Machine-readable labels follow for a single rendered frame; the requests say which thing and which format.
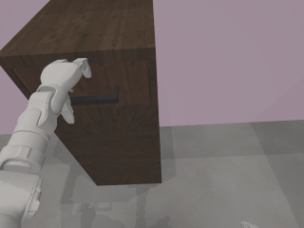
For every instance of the drawer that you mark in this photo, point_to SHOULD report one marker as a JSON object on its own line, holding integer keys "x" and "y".
{"x": 132, "y": 78}

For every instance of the robot left upper arm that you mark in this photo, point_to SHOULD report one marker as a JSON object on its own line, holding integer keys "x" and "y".
{"x": 20, "y": 195}

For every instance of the cabinet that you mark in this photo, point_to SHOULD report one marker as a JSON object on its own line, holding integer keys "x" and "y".
{"x": 117, "y": 144}

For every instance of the left robot hand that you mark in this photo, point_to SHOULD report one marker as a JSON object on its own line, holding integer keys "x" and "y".
{"x": 66, "y": 75}

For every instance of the left robot forearm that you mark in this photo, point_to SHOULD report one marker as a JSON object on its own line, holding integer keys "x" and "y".
{"x": 25, "y": 151}

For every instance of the handle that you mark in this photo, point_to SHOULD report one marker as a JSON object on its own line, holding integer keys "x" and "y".
{"x": 96, "y": 99}

